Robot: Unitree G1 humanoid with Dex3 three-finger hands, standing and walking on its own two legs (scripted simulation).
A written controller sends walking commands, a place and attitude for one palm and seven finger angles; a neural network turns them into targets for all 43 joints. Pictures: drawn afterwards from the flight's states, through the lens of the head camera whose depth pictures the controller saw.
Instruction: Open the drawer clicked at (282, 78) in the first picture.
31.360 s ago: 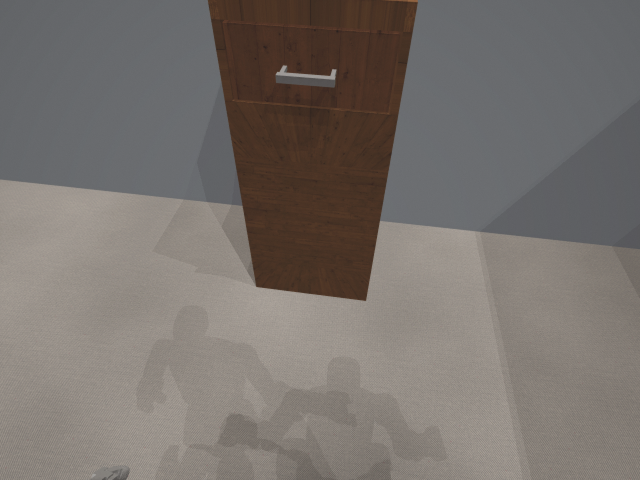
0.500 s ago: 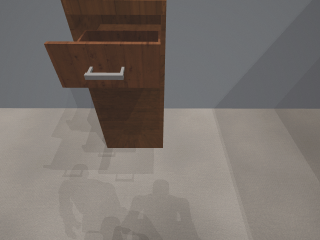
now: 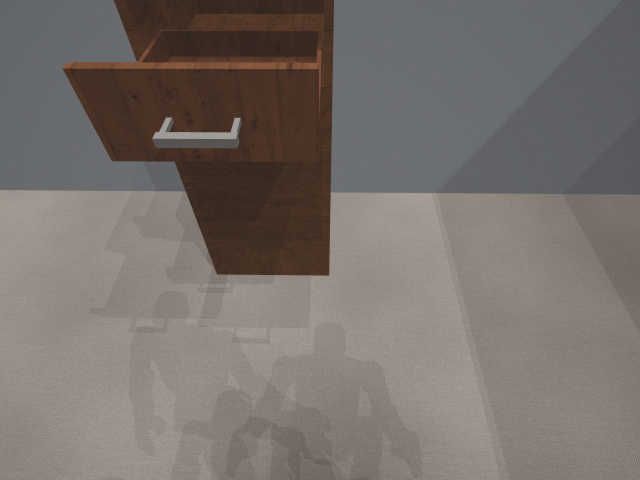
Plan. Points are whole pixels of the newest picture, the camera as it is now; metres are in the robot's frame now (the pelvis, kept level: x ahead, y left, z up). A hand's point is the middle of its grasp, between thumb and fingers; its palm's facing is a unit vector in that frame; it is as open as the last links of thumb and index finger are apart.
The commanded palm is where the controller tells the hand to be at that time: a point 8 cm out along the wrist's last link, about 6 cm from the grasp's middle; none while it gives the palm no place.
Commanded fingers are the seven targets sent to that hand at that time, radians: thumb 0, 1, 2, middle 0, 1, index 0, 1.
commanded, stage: look to check the result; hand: left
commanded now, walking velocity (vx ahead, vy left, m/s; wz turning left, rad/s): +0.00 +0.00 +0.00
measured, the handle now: (199, 132) +0.60 +0.23 +0.10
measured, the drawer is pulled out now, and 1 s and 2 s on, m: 0.28 0.28 0.28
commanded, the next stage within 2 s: stand and wait in 0.26 s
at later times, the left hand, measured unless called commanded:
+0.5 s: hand out of the picture +0.09 +0.22 -0.16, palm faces +0.00 -0.95 -0.31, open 7.4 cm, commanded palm none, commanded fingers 0.00 0.90 0.90 -0.20 -0.30 -0.20 -0.30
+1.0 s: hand out of the picture +0.10 +0.24 -0.16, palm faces -0.03 -0.94 -0.33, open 7.4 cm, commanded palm none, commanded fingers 0.00 0.90 0.90 -0.20 -0.30 -0.20 -0.30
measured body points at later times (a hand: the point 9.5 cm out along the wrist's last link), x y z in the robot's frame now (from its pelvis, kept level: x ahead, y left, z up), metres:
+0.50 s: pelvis +0.02 +0.00 +0.00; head +0.04 -0.01 +0.45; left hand +0.09 +0.27 -0.14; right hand +0.08 -0.28 -0.14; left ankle +0.03 +0.13 -0.74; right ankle +0.00 -0.10 -0.74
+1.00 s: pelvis +0.03 +0.00 +0.01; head +0.05 +0.00 +0.45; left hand +0.10 +0.29 -0.13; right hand +0.09 -0.29 -0.14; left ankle +0.03 +0.13 -0.74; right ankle +0.00 -0.10 -0.74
